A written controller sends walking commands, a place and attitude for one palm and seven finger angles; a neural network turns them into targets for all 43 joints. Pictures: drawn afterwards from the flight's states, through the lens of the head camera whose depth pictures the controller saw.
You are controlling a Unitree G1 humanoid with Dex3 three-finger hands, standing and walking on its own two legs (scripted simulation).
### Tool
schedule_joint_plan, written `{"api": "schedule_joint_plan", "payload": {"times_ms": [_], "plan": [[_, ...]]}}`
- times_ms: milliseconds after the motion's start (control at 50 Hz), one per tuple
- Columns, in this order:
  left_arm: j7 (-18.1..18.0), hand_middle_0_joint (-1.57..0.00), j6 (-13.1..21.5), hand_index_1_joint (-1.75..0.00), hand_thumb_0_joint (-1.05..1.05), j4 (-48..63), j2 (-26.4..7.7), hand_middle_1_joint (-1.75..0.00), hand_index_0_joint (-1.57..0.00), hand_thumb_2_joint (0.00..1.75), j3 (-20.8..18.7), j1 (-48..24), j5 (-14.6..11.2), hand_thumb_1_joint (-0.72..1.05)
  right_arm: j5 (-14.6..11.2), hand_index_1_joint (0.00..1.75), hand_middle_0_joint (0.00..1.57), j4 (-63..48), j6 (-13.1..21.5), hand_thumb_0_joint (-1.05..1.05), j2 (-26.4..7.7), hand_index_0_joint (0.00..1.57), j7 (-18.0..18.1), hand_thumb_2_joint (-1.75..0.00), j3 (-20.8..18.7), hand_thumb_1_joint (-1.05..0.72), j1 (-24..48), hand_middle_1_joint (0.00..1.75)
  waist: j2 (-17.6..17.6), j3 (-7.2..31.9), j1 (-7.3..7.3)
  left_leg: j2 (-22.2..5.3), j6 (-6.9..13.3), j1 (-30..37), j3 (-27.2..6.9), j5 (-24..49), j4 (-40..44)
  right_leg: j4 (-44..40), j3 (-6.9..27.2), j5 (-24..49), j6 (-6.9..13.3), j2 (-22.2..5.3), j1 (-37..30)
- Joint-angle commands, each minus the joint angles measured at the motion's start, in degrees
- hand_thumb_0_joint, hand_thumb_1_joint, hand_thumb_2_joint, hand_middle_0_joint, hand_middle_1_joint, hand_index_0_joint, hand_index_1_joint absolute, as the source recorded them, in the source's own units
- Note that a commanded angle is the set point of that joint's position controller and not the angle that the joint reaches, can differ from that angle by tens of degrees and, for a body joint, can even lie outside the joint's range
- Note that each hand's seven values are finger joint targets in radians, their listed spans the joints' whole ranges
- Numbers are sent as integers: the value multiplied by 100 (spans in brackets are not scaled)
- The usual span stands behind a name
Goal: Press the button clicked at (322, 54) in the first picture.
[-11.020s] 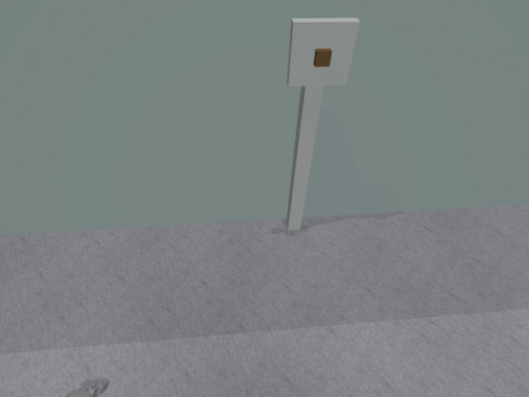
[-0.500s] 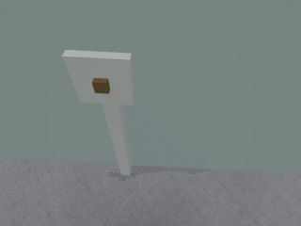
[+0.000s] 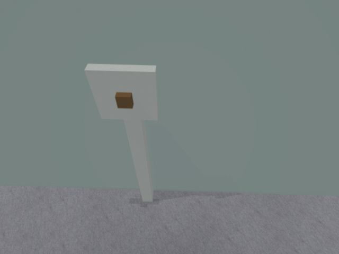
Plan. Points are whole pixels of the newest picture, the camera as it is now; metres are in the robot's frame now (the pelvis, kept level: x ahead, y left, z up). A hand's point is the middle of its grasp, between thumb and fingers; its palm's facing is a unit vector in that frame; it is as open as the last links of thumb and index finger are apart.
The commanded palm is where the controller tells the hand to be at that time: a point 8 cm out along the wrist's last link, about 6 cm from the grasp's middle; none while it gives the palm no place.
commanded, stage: come to a stop and stand still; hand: left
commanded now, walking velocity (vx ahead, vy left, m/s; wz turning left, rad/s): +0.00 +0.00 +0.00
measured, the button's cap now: (124, 99) +0.49 +0.16 +0.09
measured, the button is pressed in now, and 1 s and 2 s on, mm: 0 0 0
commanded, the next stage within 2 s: look again from close up in 0.04 s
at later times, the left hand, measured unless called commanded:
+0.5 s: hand out of the picture +0.03 +0.15 -0.17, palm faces +0.01 -0.98 -0.18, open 7.3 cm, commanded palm none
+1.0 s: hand (123, 191) +0.25 +0.13 +0.02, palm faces +0.13 -0.99 -0.04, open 6.4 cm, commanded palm +0.15 +0.19 -0.04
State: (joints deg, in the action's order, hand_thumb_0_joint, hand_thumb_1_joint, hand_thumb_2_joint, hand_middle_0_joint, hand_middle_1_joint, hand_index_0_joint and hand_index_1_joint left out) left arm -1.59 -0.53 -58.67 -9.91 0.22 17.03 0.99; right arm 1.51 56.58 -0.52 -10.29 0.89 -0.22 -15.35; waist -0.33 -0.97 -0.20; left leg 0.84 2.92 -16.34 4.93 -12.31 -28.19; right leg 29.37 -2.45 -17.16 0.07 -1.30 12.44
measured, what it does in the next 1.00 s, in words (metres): stands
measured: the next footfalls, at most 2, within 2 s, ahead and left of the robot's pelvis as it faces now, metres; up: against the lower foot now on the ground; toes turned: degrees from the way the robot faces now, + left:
none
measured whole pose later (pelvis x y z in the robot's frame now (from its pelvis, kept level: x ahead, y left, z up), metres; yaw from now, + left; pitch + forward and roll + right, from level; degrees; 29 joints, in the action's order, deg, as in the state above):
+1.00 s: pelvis +0.02 -0.04 -0.03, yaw +1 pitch +8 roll +2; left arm 3.1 18.8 -6.9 -7.7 -4.3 18.8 -10.5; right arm -0.1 41.6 13.4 -15.0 2.7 -2.6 -10.5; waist -1.4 7.5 1.5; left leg -0.3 -0.2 -29.8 3.2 -19.5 -41.6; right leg 44.7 -3.8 -26.4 2.4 -0.9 26.2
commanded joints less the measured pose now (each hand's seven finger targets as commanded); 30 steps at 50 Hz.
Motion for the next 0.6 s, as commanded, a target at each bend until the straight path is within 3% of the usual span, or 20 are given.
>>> {"api": "schedule_joint_plan", "payload": {"times_ms": [0,160,580], "plan": [[-11,-20,136,-30,0,136,-501,-30,-20,90,-46,258,14,90,-35,30,20,-179,192,0,-570,20,19,-90,-91,-90,-117,30,4,-92,-24,-762,120,25,-1128,-962,1095,-595,440,-204,251,-311,155],[-31,-20,186,-30,0,-135,-504,-30,-20,90,-12,276,-14,90,-74,30,20,244,243,0,-435,20,51,-90,-5,-90,-382,30,98,-110,-3,-701,58,336,-857,291,762,-710,508,327,249,-401,40],[-97,-20,218,-30,0,-447,-389,-30,-20,90,-16,426,-26,90,-89,30,20,699,246,0,-274,20,138,-90,29,-90,-401,30,104,-118,4,-706,-44,747,-585,1362,463,-692,498,1632,245,-468,-231]]}}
